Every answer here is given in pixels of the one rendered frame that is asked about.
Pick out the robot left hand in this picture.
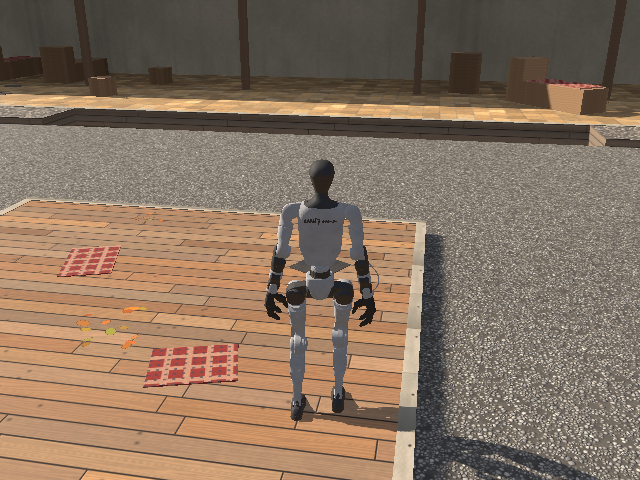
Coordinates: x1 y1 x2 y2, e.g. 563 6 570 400
264 291 288 320

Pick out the robot left forearm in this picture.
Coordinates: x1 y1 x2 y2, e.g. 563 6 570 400
266 243 286 294

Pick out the left robot upper arm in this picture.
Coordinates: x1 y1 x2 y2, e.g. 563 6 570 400
275 202 300 259

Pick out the right robot foot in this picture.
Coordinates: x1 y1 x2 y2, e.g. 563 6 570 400
331 386 345 413

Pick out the robot right hand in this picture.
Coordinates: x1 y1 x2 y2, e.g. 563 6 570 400
352 296 376 327

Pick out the right robot shin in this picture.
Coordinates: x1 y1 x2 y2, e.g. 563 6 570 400
333 330 348 399

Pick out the right robot upper arm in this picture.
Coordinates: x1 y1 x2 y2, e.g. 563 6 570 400
342 203 365 261

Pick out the robot right forearm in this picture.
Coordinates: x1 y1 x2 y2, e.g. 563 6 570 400
354 246 374 299

